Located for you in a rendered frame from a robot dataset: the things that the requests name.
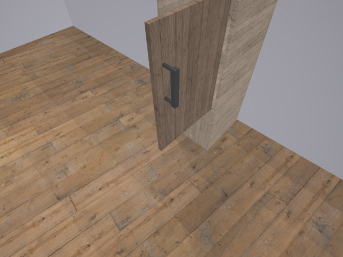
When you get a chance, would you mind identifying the handle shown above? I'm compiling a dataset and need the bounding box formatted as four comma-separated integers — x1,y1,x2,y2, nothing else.
162,63,180,109

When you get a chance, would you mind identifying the cupboard door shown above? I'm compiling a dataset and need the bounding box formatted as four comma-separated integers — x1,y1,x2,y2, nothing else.
144,0,232,151

